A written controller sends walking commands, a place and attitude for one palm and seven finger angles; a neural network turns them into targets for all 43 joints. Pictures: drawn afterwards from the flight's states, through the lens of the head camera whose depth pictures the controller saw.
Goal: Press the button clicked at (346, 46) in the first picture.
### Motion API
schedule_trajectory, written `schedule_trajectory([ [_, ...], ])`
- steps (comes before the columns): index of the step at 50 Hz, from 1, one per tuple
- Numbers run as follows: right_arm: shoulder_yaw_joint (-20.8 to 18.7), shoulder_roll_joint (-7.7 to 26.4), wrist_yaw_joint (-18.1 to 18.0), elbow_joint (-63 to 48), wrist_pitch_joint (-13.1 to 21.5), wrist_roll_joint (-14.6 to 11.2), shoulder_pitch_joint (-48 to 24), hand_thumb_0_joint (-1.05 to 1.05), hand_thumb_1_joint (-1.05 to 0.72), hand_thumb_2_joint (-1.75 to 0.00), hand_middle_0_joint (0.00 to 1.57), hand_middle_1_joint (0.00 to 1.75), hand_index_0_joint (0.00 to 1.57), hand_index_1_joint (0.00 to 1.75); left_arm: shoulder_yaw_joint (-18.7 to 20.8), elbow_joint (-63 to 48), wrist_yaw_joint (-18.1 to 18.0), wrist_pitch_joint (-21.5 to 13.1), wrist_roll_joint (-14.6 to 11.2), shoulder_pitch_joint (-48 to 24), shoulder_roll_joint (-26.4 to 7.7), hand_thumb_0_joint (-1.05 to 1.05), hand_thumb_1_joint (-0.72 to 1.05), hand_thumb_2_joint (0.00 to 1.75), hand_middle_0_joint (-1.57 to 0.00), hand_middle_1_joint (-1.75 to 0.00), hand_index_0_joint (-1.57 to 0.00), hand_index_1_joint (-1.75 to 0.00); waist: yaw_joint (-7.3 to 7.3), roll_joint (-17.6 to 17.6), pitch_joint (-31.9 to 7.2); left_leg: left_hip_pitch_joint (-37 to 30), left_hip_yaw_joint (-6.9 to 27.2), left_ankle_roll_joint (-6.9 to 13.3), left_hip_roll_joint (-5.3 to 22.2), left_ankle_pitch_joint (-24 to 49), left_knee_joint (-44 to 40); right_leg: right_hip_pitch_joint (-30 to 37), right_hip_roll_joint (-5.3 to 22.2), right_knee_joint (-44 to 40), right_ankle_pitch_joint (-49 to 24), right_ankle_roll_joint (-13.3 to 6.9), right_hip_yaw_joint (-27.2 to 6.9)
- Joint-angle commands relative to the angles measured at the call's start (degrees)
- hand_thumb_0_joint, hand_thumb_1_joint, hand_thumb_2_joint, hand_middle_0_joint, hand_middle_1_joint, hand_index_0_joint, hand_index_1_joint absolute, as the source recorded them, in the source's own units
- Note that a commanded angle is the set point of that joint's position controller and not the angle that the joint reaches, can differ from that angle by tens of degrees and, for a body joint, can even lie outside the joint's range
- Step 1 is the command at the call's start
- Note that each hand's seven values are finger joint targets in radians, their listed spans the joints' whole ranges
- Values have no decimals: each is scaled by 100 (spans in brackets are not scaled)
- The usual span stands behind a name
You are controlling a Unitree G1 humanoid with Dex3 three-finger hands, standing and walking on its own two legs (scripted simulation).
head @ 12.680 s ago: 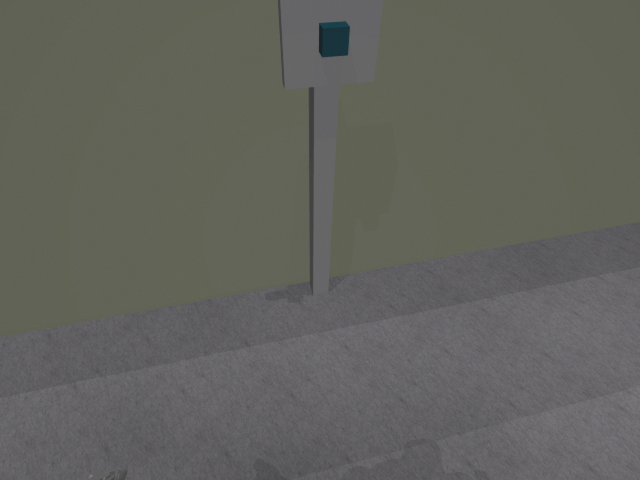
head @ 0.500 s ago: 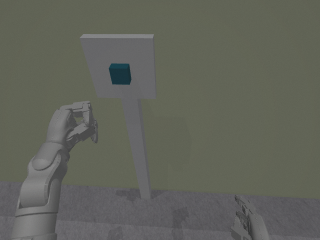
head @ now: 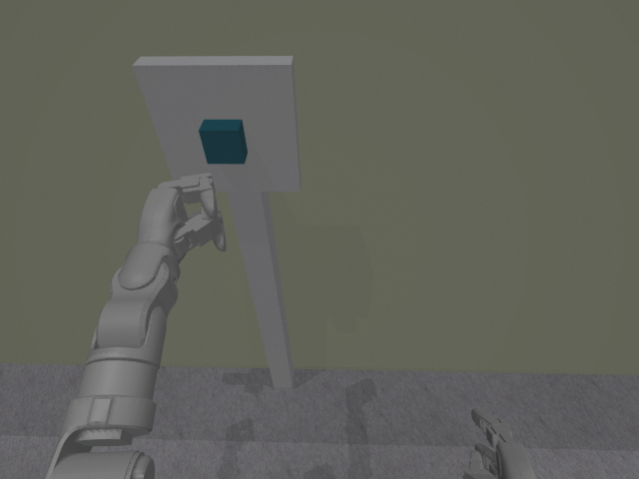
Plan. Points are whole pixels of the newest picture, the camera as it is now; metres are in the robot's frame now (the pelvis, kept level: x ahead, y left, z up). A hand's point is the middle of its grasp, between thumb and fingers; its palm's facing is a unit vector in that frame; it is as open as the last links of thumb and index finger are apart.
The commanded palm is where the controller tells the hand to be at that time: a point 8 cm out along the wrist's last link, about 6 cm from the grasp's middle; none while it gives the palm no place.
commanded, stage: aim a knuckle at the button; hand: left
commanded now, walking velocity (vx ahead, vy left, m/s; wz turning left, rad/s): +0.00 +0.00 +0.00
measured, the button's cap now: (224, 140) +0.51 +0.18 +0.18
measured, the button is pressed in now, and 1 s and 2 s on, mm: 0 0 11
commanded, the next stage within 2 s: press the button with the knuckle in 0.96 s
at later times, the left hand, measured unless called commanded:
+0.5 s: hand (245, 200) +0.42 +0.13 +0.15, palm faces +0.03 -1.00 +0.00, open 3.1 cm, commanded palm +0.38 +0.19 +0.15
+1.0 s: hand (237, 206) +0.40 +0.14 +0.15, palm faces +0.05 -1.00 -0.01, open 3.1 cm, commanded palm +0.38 +0.19 +0.15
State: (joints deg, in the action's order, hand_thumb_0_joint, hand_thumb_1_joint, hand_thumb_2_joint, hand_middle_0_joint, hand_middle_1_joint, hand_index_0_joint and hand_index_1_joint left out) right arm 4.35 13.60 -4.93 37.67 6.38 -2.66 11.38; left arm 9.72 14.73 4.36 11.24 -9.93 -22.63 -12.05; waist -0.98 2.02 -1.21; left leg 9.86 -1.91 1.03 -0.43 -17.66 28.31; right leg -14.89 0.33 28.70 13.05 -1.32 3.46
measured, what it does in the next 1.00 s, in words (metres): stands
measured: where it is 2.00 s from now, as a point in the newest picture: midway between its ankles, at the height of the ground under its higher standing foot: outside the picture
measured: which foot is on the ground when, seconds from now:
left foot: down 0.00-1.00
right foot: down 0.00-1.00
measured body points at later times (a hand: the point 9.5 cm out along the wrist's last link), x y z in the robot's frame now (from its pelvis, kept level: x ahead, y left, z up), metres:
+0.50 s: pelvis +0.00 +0.00 +0.00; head +0.01 -0.01 +0.45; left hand +0.41 +0.19 +0.15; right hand +0.11 -0.25 -0.11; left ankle -0.03 +0.11 -0.74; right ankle +0.03 -0.10 -0.74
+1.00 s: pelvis -0.01 -0.01 +0.00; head -0.01 -0.02 +0.45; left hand +0.39 +0.19 +0.16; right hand +0.15 -0.24 -0.09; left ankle -0.03 +0.11 -0.74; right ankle +0.03 -0.10 -0.74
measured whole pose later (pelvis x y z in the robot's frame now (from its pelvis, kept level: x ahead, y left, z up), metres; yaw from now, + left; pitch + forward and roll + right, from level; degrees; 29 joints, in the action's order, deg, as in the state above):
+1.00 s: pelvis -0.01 -0.01 +0.00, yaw +0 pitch +1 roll +0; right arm 3.6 14.0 -4.4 36.7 5.6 -2.7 12.2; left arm 10.6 34.4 3.1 0.7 -8.3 -34.3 -12.4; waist 0.4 1.6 -1.8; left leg 13.8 -2.1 0.7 0.1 -17.2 29.6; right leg -18.5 -0.2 29.2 12.0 -1.9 3.3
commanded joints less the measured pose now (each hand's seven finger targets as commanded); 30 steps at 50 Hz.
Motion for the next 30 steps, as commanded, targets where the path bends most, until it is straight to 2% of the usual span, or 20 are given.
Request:
schedule_trajectory([
  [1,-282,638,-71,-890,270,-14,-511,0,-90,-90,20,30,20,30,242,-1053,-82,-605,3,-2768,-922,0,90,90,-130,-150,-130,-150,21,-182,-1480,-35,220,4,-3,1593,-303,806,6,-253,-1454,-51,-194],
  [3,-313,657,-71,-842,278,-19,-402,0,-90,-90,20,30,20,30,268,-832,-60,-717,-4,-2829,-923,0,90,90,-130,-150,-130,-150,53,-288,-1522,-55,227,3,8,1706,-284,806,-5,-221,-1595,-54,-171],
  [5,-328,662,-53,-824,279,-16,-321,0,-90,-90,20,30,20,30,179,-628,-23,-766,-13,-2947,-799,0,90,90,-130,-150,-130,-150,77,-160,-1621,-85,204,-8,1,1761,-257,768,0,-198,-1696,-54,-176],
  [6,-326,690,-52,-784,260,-17,-284,0,-90,-90,20,30,20,30,214,-355,-27,-772,4,-2981,-867,0,90,90,-130,-150,-130,-150,111,-422,-1473,43,226,5,14,1662,-262,710,-14,-231,-1585,-45,-160],
  [9,-327,722,-68,-726,209,-30,-197,0,-90,-90,20,30,20,30,226,153,-71,-803,58,-3486,-951,0,90,90,-130,-150,-130,-150,203,-285,-1265,235,238,17,-6,1231,-301,474,2,-295,-1148,-38,-189],
  [11,-346,744,-73,-711,202,-11,-133,0,-90,-90,20,30,20,30,319,242,-143,-945,103,-3874,-1117,0,90,90,-130,-150,-130,-150,235,-374,-1461,222,260,36,-4,1284,-262,520,-7,-273,-1161,-41,-215],
  [12,-352,723,-59,-726,212,-5,-99,0,-90,-90,20,30,20,30,225,229,-156,-1037,125,-4056,-1025,0,90,90,-130,-150,-130,-150,242,-183,-1648,157,244,30,1,1342,-255,546,5,-239,-1223,-45,-232],
  [13,-360,715,-52,-694,230,3,-33,0,-90,-90,20,30,20,30,249,370,-175,-1122,123,-4129,-1000,0,90,90,-130,-150,-130,-150,239,-191,-1713,116,252,23,4,1467,-228,565,-4,-191,-1371,-60,-219],
  [15,-374,710,-8,-710,255,13,50,0,-90,-90,20,30,20,30,265,480,-168,-1295,140,-3939,-947,0,90,90,-130,-150,-130,-150,145,-41,-1942,57,237,-12,8,1740,-191,683,-6,-97,-1634,-90,-219],
  [17,-403,721,47,-711,267,23,138,0,-90,-90,20,30,20,30,273,561,-162,-1435,148,-3764,-912,0,90,90,-130,-150,-130,-150,137,-168,-1993,62,232,-13,36,1953,-167,721,-20,-46,-1830,-82,-198],
  [18,-418,730,73,-715,267,31,167,0,-90,-90,20,30,20,30,332,613,-154,-1462,147,-3564,-916,0,90,90,-130,-150,-130,-150,77,-246,-2047,84,222,-23,45,2062,-173,795,-19,-12,-1947,-84,-186],
  [20,-423,747,121,-751,249,29,165,0,-90,-90,20,30,20,30,395,628,-151,-1463,140,-3359,-931,0,90,90,-130,-150,-130,-150,48,-393,-1921,207,177,-4,46,1995,-197,821,-22,-35,-1982,-72,-194],
  [21,-446,781,123,-753,224,38,162,0,-90,-90,20,30,20,30,614,703,-184,-1465,161,-3208,-1170,0,90,90,-130,-150,-130,-150,12,-616,-1885,322,168,21,48,1943,-202,905,-26,-45,-1971,-61,-207],
  [22,-438,763,137,-806,197,26,122,0,-90,-90,20,30,20,30,576,622,-179,-1443,155,-3113,-1114,0,90,90,-130,-150,-130,-150,-18,-519,-1828,389,122,28,46,1829,-241,916,-10,-62,-1910,-51,-224],
  [23,-439,764,136,-809,174,27,127,0,-90,-90,20,30,20,30,671,543,-203,-1440,189,-3186,-1254,0,90,90,-130,-150,-130,-150,-14,-484,-1806,409,111,31,40,1750,-268,935,-8,-84,-1852,-53,-235],
  [24,-439,739,142,-843,158,22,92,0,-90,-90,20,30,20,30,598,338,-206,-1454,218,-3233,-1204,0,90,90,-130,-150,-130,-150,-6,-282,-1780,371,86,29,36,1748,-278,921,-5,-94,-1849,-60,-249],
  [25,-447,723,147,-883,160,29,69,0,-90,-90,20,30,20,30,586,118,-216,-1477,192,-3230,-1149,0,90,90,-130,-150,-130,-150,-26,-188,-1893,268,78,36,33,1844,-262,973,-4,-89,-1942,-71,-267],
  [26,-455,741,142,-899,154,30,47,0,-90,-90,20,30,20,30,666,-6,-222,-1497,182,-3169,-1276,0,90,90,-130,-150,-130,-150,-28,-394,-1949,285,87,47,52,1858,-245,1051,-21,-89,-1959,-59,-272],
  [27,-461,725,134,-917,154,28,31,0,-90,-90,20,30,20,30,654,-167,-211,-1520,150,-3206,-1270,0,90,90,-130,-150,-130,-150,-16,-353,-2027,244,59,57,49,1832,-255,1106,-18,-106,-1985,-44,-299],
  [30,-442,696,113,-898,194,-6,-33,0,-90,-90,20,30,20,30,302,-354,-127,-1511,116,-3276,-930,0,90,90,-130,-150,-130,-150,82,-115,-1764,151,78,41,42,1635,-299,881,-40,-185,-1749,-59,-266],
])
